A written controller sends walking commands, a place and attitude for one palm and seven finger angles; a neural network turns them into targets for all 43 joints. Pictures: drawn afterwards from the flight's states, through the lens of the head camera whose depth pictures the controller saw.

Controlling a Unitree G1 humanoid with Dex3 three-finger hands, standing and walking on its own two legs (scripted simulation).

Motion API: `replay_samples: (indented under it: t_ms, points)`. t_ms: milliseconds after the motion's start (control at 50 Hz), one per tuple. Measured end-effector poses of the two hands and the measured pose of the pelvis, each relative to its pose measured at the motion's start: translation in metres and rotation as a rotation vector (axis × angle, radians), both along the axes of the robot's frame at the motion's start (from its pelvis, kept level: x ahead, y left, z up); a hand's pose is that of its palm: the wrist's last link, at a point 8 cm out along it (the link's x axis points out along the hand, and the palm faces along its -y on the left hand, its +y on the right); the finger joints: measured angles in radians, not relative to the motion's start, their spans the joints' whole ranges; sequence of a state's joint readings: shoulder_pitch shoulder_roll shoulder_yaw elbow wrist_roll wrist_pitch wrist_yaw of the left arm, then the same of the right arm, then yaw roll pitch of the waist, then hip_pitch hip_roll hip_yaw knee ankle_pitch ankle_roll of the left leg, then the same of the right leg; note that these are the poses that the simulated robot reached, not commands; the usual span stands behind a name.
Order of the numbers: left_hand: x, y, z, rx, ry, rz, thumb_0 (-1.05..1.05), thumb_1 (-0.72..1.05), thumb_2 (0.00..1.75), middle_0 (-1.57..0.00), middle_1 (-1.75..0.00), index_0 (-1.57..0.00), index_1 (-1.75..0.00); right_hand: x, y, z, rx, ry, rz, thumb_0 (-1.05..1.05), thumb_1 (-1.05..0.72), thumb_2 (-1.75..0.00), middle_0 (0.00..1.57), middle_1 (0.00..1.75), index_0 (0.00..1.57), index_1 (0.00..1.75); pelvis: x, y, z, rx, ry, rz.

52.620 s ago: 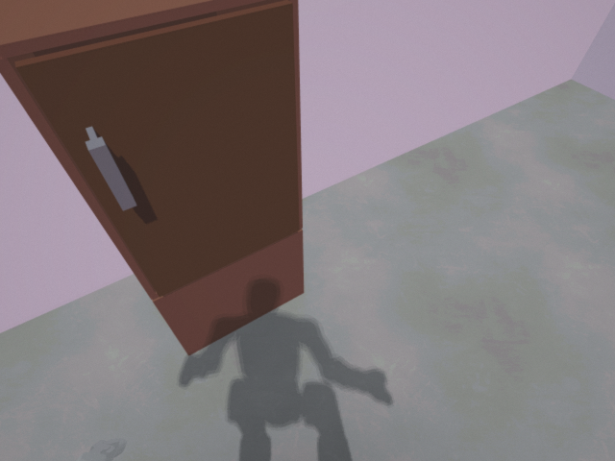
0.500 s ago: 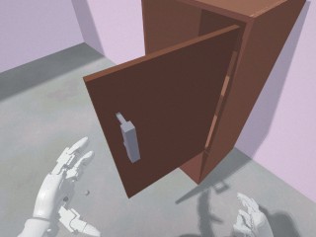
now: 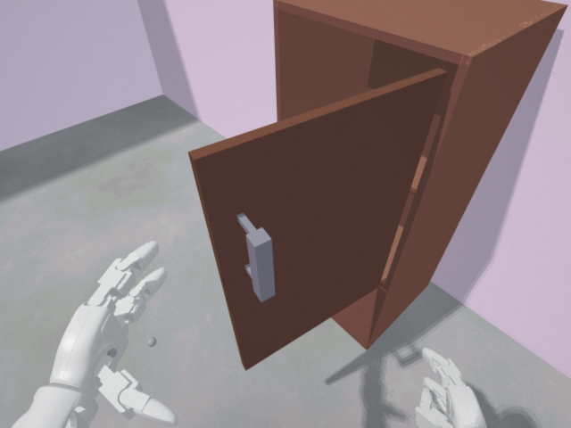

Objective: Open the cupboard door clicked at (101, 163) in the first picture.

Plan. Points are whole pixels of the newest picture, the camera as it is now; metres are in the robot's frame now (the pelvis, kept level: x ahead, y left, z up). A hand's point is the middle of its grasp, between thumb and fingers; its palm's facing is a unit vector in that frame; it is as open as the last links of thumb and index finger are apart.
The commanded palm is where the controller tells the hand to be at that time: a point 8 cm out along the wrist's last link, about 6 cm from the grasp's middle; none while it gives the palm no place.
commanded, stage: draw the hand back to the body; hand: left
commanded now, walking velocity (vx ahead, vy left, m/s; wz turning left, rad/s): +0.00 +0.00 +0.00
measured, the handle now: (254, 257) +0.33 +0.08 +0.09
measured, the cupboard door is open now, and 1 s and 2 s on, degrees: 80 80 80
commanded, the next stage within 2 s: step back with the hand held close in 1.16 s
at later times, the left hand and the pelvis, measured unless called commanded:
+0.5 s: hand (79, 308) +0.20 +0.24 +0.16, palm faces +0.34 -0.86 -0.38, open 12.5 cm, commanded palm +0.16 +0.28 +0.17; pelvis +0.01 +0.01 +0.03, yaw -1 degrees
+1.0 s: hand (63, 290) +0.21 +0.25 +0.18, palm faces +0.41 -0.82 -0.39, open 7.6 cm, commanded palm +0.16 +0.29 +0.20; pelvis +0.02 -0.01 +0.03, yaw -1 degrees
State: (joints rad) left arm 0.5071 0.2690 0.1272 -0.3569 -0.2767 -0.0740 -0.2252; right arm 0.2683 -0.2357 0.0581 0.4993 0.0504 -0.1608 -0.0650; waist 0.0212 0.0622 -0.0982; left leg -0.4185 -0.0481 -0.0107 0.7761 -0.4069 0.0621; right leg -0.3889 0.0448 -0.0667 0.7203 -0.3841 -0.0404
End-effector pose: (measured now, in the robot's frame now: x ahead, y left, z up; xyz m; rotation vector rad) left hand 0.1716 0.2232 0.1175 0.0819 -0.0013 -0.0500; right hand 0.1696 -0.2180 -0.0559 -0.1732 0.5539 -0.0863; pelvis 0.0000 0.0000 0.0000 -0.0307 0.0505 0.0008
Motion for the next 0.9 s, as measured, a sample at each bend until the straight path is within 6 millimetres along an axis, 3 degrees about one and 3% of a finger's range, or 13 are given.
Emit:
replay_samples:
  t_ms: [100, 180, 340, 500, 900]
  points:
    - [-0.004, 0.013, 0.01, 0.012, -0.017, 0.022, -0.01, -0.47, 0.31, -0.16, -0.3, -0.15, -0.3, 0.007, 0.004, 0.007, -0.011, -0.02, 0.017, 0.01, -0.91, -0.9, 0.2, 0.3, 0.2, 0.3, 0.001, 0.003, 0.003, -0.002, -0.013, 0.005]
    - [-0.008, 0.022, 0.024, 0.147, -0.036, 0.158, -0.01, -0.39, 0.35, -0.16, -0.3, -0.16, -0.3, 0.012, 0.007, 0.013, -0.029, -0.017, 0.019, 0.01, -0.91, -0.9, 0.2, 0.3, 0.2, 0.3, 0.002, 0.004, 0.008, -0.001, -0.034, -0.003]
    - [-0.015, 0.041, 0.03, 0.248, 0.0, 0.329, -0.01, -0.16, 0.45, -0.17, -0.3, -0.17, -0.3, 0.011, 0.013, 0.012, -0.037, 0.055, 0.026, 0.01, -0.91, -0.9, 0.2, 0.3, 0.2, 0.3, 0.006, 0.008, 0.019, 0.004, -0.065, -0.007]
    - [-0.008, 0.053, 0.058, 0.321, -0.077, 0.389, -0.01, 0.11, 0.56, -0.18, -0.3, -0.18, -0.3, 0.012, 0.015, 0.006, -0.022, 0.101, 0.031, 0.01, -0.91, -0.9, 0.2, 0.3, 0.2, 0.3, 0.013, 0.01, 0.025, 0.011, -0.088, -0.01]
    - [-0.002, 0.07, 0.085, 0.376, -0.157, 0.477, 0.01, 0.78, 0.85, -0.21, -0.3, -0.21, -0.3, 0.019, -0.01, 0.011, -0.027, 0.126, -0.004, 0.01, -0.91, -0.9, 0.2, 0.3, 0.2, 0.3, 0.017, -0.003, 0.031, 0.016, -0.111, -0.024]
